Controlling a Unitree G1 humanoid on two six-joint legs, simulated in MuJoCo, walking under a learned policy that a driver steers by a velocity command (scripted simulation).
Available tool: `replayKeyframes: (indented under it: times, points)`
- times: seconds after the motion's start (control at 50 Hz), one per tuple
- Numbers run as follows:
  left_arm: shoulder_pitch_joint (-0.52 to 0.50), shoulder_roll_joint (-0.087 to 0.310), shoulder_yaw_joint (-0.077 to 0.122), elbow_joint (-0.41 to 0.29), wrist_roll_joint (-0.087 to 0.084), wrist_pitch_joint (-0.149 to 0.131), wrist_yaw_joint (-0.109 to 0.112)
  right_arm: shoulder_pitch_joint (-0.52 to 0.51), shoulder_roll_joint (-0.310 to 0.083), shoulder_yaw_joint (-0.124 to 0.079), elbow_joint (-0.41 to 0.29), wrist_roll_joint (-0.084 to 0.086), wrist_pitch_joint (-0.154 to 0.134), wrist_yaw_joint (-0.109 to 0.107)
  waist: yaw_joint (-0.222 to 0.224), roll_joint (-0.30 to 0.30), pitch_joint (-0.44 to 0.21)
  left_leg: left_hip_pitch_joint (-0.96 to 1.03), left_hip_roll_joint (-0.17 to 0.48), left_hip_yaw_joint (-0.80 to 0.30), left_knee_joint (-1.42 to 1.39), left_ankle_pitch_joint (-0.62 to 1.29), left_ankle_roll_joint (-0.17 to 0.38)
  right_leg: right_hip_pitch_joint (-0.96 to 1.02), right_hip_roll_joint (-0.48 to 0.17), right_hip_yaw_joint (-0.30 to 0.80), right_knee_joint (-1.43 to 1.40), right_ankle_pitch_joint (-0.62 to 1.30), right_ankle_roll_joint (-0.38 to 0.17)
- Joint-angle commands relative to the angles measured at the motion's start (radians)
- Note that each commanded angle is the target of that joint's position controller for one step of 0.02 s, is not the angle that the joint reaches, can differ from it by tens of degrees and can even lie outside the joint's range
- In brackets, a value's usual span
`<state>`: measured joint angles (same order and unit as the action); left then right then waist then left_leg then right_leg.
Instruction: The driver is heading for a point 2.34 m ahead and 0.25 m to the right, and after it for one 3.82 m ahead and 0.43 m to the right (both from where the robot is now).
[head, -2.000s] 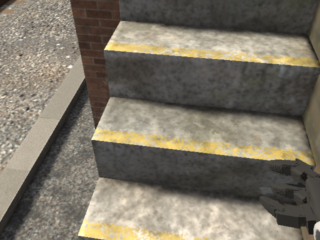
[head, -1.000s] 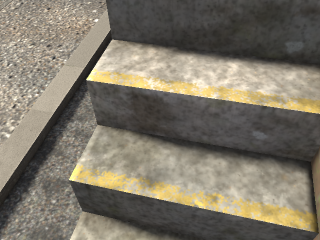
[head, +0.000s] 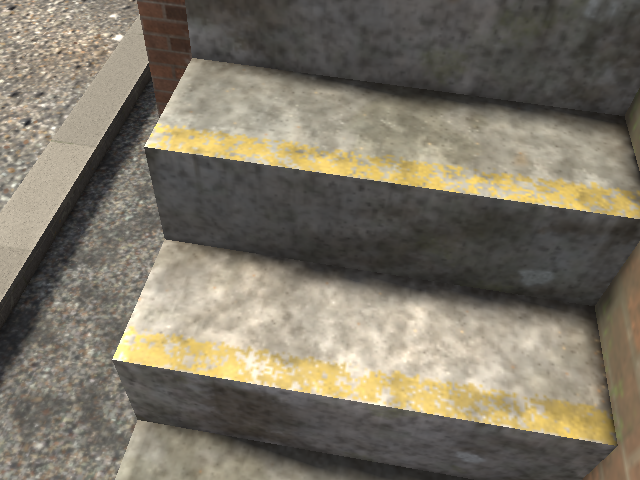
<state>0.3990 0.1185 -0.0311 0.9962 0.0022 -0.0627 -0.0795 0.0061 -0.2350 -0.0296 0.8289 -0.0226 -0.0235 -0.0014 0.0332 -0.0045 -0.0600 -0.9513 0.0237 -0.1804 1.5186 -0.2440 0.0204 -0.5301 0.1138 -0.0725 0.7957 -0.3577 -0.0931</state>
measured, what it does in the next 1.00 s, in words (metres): climbs: left foot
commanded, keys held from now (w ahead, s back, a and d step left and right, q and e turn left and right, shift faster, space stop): no key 0.52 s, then w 0.48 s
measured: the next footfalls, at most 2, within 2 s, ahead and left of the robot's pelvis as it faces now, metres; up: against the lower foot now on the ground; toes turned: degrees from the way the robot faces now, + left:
left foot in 0.12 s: +0.10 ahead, +0.13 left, +0.00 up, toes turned +2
right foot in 1.20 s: +0.30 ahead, -0.16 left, +0.21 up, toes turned +7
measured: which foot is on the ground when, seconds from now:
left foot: up 0.00-0.10, down 0.12-1.00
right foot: down 0.00-0.80, up 0.82-1.00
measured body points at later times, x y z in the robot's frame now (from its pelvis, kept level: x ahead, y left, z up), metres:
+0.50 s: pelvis +0.05 +0.02 +0.04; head +0.07 +0.02 +0.49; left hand +0.17 +0.25 -0.09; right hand +0.16 -0.20 -0.10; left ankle +0.06 +0.13 -0.70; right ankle +0.03 -0.07 -0.70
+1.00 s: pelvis +0.13 +0.03 +0.04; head +0.13 +0.01 +0.49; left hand +0.27 +0.26 -0.07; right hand +0.07 -0.20 -0.11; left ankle +0.06 +0.13 -0.70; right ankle +0.06 -0.08 -0.37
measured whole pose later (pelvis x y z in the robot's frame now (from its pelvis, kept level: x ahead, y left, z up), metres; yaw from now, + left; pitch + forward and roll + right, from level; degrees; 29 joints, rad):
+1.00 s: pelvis +0.13 +0.03 +0.04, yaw -3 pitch +3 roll +1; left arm 0.23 0.18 0.02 0.81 0.00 -0.03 0.01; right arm 0.44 -0.21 -0.04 1.02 -0.09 -0.09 0.01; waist -0.06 0.02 -0.06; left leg -0.09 -0.04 0.10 0.30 -0.27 0.05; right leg -0.85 0.08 0.05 2.17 -0.70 -0.16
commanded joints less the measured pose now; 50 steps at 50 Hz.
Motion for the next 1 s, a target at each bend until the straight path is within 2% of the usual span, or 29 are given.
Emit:
replayKeyframes:
  times: [0.02,0.08,0.14,0.16,0.18,0.22,0.26,0.28,0.3,0.32,0.34,0.36,0.38,0.42,0.44,0.46,0.52,0.54,0.56,0.58,0.62,0.68,0.7,0.74,0.78,0.9,0.96,0.98,1.0]
  points:
    - [-0.379,0.121,0.013,-0.209,-0.029,-0.074,-0.061,0.145,-0.054,-0.011,-0.011,-0.016,0.001,0.058,-0.195,-0.116,-0.005,0.533,0.084,0.205,-0.184,-0.056,-0.122,-0.281,-0.143,0.133,-0.341,0.429,0.048]
    - [-0.255,0.115,0.014,-0.164,-0.032,-0.090,-0.079,0.149,-0.063,-0.017,-0.001,-0.017,-0.015,0.038,-0.165,-0.045,0.001,0.557,0.071,0.203,-0.461,0.021,-0.138,-0.026,-0.248,0.234,-0.229,0.920,0.052]
    - [-0.207,0.158,0.048,-0.169,-0.042,-0.041,-0.104,0.150,-0.069,-0.006,0.047,0.033,-0.052,0.019,-0.113,-0.028,-0.116,0.655,0.063,0.170,-0.945,0.396,-0.059,0.328,-0.222,0.211,-0.095,1.096,0.081]
    - [0.021,0.133,0.054,-0.153,-0.014,-0.031,-0.089,0.039,-0.116,0.002,0.014,0.050,-0.054,0.027,0.062,0.059,-0.208,0.691,0.102,0.084,-0.916,0.582,0.044,0.417,-0.198,0.196,-0.128,0.790,0.100]
    - [0.087,0.104,0.046,-0.140,-0.004,-0.020,-0.083,-0.050,-0.087,0.011,0.003,0.037,-0.048,0.037,0.112,0.064,-0.167,0.656,0.118,0.082,-0.922,0.460,0.049,0.423,-0.172,0.194,-0.184,0.406,0.109]
    - [-0.028,0.079,0.027,-0.168,0.006,0.000,-0.113,-0.027,-0.021,0.022,0.030,0.044,-0.011,0.068,0.024,0.036,-0.025,0.589,0.078,0.086,-1.020,0.048,0.025,0.368,-0.153,0.167,-0.276,0.080,0.052]
    - [-0.065,0.115,0.028,-0.172,0.004,0.005,-0.136,0.002,-0.034,0.019,0.047,0.034,-0.002,0.071,-0.006,-0.020,0.074,0.637,0.054,0.102,-1.047,-0.050,0.031,0.240,-0.148,0.184,-0.342,-0.048,0.024]
    - [-0.237,0.181,0.055,-0.215,-0.033,0.018,0.101,0.109,-0.011,0.012,0.011,-0.012,-0.012,0.036,-0.067,0.013,0.021,0.690,0.098,0.146,-1.091,0.175,0.044,0.280,-0.216,0.203,-0.294,0.523,-0.012]
    - [-0.110,0.144,0.024,-0.205,0.014,0.010,-0.044,0.029,-0.035,0.032,0.058,0.037,-0.017,0.047,-0.014,-0.029,-0.029,0.708,0.049,0.107,-1.041,0.147,0.047,0.356,-0.137,0.148,-0.304,0.185,0.039]
    - [-0.235,0.196,0.049,-0.217,-0.023,0.021,0.127,0.108,-0.020,0.006,0.015,-0.011,-0.021,0.027,-0.056,-0.012,0.033,0.698,0.088,0.148,-1.086,0.268,0.052,0.285,-0.230,0.190,-0.267,0.557,0.002]
    - [-0.225,0.201,0.040,-0.233,-0.033,0.020,0.176,0.139,-0.017,0.006,0.028,-0.014,-0.020,0.019,-0.054,0.001,-0.046,0.746,0.083,0.147,-1.091,0.296,0.048,0.347,-0.240,0.186,-0.242,0.614,-0.002]
    - [-0.080,0.155,0.027,-0.214,0.032,0.015,-0.008,0.035,-0.063,0.010,0.008,0.044,-0.005,0.034,-0.009,-0.034,-0.083,0.734,0.055,0.116,-1.047,0.308,0.075,0.395,-0.139,0.143,-0.297,0.265,0.033]
    - [-0.215,0.201,0.053,-0.219,-0.028,0.023,0.135,0.129,-0.034,-0.001,0.001,-0.010,-0.014,0.025,-0.047,-0.022,0.000,0.735,0.087,0.156,-1.100,0.297,0.062,0.317,-0.230,0.190,-0.272,0.536,0.006]
    - [-0.167,0.200,0.045,-0.209,-0.028,0.031,0.193,0.189,-0.017,-0.004,0.019,0.000,-0.019,0.016,-0.055,-0.025,-0.024,0.738,0.074,0.164,-1.105,0.244,0.058,0.347,-0.240,0.184,-0.241,0.559,0.004]
    - [-0.017,0.145,0.032,-0.199,0.036,0.026,0.004,0.091,-0.060,0.007,0.001,0.051,-0.006,0.033,-0.004,-0.022,-0.049,0.704,0.061,0.131,-1.077,0.254,0.078,0.379,-0.148,0.146,-0.305,0.197,0.024]
    - [-0.159,0.187,0.056,-0.199,-0.015,0.029,0.136,0.161,-0.026,-0.008,-0.003,-0.003,-0.013,0.028,-0.051,-0.014,0.045,0.721,0.082,0.170,-1.105,0.245,0.071,0.277,-0.234,0.190,-0.278,0.461,0.003]
    - [-0.147,0.168,0.042,-0.199,-0.022,0.041,0.197,0.203,0.001,-0.004,0.014,-0.001,-0.016,0.017,-0.051,-0.016,-0.001,0.733,0.075,0.169,-1.125,0.184,0.066,0.308,-0.238,0.188,-0.257,0.456,0.001]
    - [0.043,0.108,0.022,-0.163,0.042,0.036,-0.005,0.099,-0.006,0.013,-0.008,0.043,0.003,0.048,0.004,-0.007,-0.039,0.715,0.063,0.117,-1.119,0.047,0.074,0.329,-0.167,0.181,-0.374,0.031,0.029]
    - [-0.146,0.168,0.055,-0.168,-0.013,0.036,0.130,0.186,0.000,-0.006,-0.002,-0.002,-0.010,0.033,-0.063,-0.035,0.074,0.717,0.065,0.187,-1.129,0.063,0.082,0.238,-0.216,0.200,-0.334,0.212,-0.007]
    - [0.048,0.148,0.034,-0.148,0.045,0.028,-0.037,0.161,-0.061,-0.012,0.033,0.020,0.008,0.057,-0.019,-0.012,0.046,0.703,0.033,0.131,-1.123,-0.291,0.076,0.256,-0.177,0.212,-0.464,-0.200,-0.020]
    - [-0.022,0.209,0.067,-0.156,0.049,0.026,-0.098,0.155,-0.123,-0.044,0.052,0.006,0.009,0.060,-0.025,-0.042,0.159,0.573,0.007,0.154,-1.078,-0.386,0.103,0.225,-0.223,0.287,-0.514,-0.343,-0.092]
    - [-0.024,0.228,0.081,-0.133,0.069,0.045,-0.074,0.167,-0.001,-0.017,0.071,0.002,-0.033,0.017,-0.016,-0.077,0.112,0.576,-0.012,0.164,-0.920,-0.196,0.107,0.296,-0.353,0.424,-0.615,-0.292,-0.194]
    - [-0.075,0.172,0.082,-0.102,-0.033,0.036,0.105,0.258,0.063,-0.005,0.053,-0.002,-0.054,0.038,-0.089,-0.109,0.123,0.603,0.011,0.246,-1.039,-0.018,0.105,0.306,-0.299,0.373,-0.506,-0.149,-0.138]
    - [-0.101,0.126,0.052,-0.120,-0.056,0.028,0.167,0.301,0.015,-0.013,0.081,-0.018,-0.068,0.036,-0.098,-0.003,0.106,0.756,0.032,0.171,-1.157,0.022,0.114,0.216,-0.227,0.237,-0.331,0.062,-0.092]
    - [-0.079,0.113,0.037,-0.115,-0.049,0.006,0.165,0.353,-0.045,-0.033,0.081,-0.011,-0.070,0.036,-0.106,0.152,0.061,0.952,0.097,0.045,-1.197,0.169,0.153,0.081,-0.164,0.101,-0.113,0.141,-0.045]
    - [-0.121,0.140,0.054,-0.138,-0.041,-0.012,0.148,0.493,-0.126,-0.052,0.109,-0.035,-0.069,-0.005,-0.142,0.058,0.048,1.047,0.356,-0.104,-1.303,0.676,0.372,-0.224,-0.107,0.056,0.858,-0.196,0.024]
    - [-0.403,0.101,0.056,-0.329,-0.033,-0.002,0.181,0.543,-0.172,-0.065,0.158,-0.052,-0.085,-0.008,-0.130,0.056,0.122,1.188,0.399,-0.054,-1.314,0.443,0.274,-0.765,-0.091,0.219,1.563,-0.281,-0.046]
    - [-0.326,0.089,0.032,-0.333,0.055,0.012,0.025,0.734,-0.044,-0.021,0.292,-0.083,-0.070,0.016,-0.190,-0.012,0.226,1.204,0.500,-0.232,-1.231,0.723,0.362,-1.055,0.010,0.292,1.817,-0.506,-0.099]
    - [-0.338,0.040,0.025,-0.399,0.054,0.014,-0.012,0.628,-0.028,-0.009,0.311,-0.104,-0.056,0.051,-0.074,-0.056,0.216,1.190,0.480,-0.116,-1.235,0.829,0.326,-1.170,-0.020,0.322,1.679,-0.577,-0.156]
